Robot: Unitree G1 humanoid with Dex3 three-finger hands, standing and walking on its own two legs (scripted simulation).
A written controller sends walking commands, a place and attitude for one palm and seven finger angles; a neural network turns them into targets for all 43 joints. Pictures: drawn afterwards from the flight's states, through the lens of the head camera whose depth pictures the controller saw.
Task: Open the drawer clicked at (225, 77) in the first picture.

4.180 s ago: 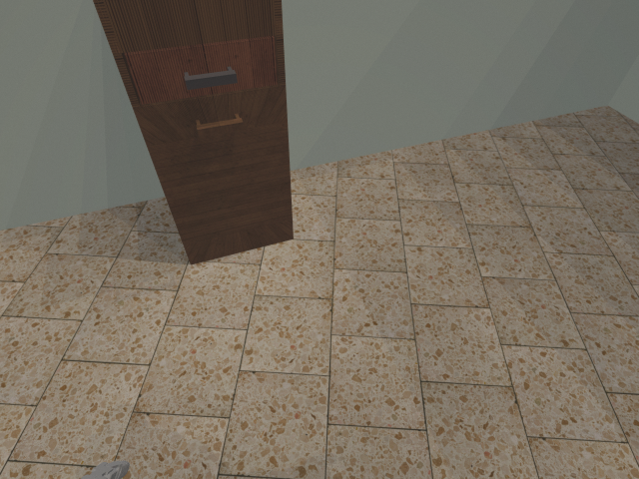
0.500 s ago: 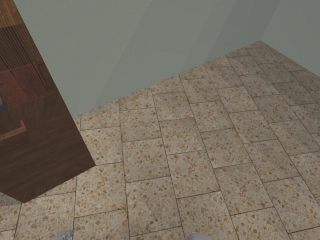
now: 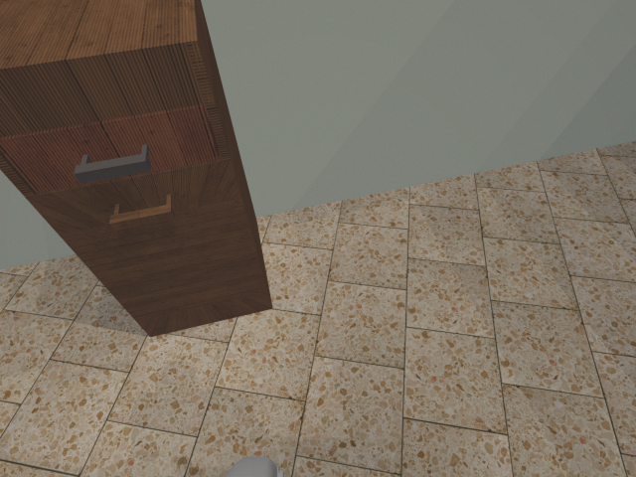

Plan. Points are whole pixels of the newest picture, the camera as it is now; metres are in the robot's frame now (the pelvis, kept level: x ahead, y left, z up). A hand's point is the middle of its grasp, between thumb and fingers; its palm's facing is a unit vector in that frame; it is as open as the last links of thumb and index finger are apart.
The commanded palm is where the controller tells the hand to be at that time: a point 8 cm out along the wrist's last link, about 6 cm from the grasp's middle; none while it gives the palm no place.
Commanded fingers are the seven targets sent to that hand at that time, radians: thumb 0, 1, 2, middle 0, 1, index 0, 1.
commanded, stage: turn to face it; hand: left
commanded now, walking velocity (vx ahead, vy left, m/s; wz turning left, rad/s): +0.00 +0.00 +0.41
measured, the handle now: (114, 161) +0.66 +0.45 -0.01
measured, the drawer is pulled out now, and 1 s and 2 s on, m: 0.00 0.00 0.00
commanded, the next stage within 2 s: take the last steps up to it in 0.36 s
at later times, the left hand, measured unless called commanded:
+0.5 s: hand out of the picture +0.00 +0.26 -0.17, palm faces +0.22 -0.95 -0.23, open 7.4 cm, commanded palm none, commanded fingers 0.00 0.90 0.90 -0.20 -0.30 -0.20 -0.30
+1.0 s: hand out of the picture -0.08 +0.17 -0.16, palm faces +0.36 -0.92 -0.16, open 7.4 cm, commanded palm none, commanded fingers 0.00 0.90 0.90 -0.20 -0.30 -0.20 -0.30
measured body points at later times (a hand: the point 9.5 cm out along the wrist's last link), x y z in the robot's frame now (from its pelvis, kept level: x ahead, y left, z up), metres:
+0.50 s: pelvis -0.02 +0.05 +0.00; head -0.01 +0.07 +0.45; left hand -0.01 +0.31 -0.15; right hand +0.10 -0.17 -0.14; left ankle -0.04 +0.14 -0.74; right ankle +0.00 -0.10 -0.68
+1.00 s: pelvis +0.05 +0.05 +0.00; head +0.05 +0.04 +0.45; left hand -0.10 +0.22 -0.15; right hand +0.12 -0.18 -0.16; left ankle +0.08 +0.22 -0.68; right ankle +0.00 -0.08 -0.74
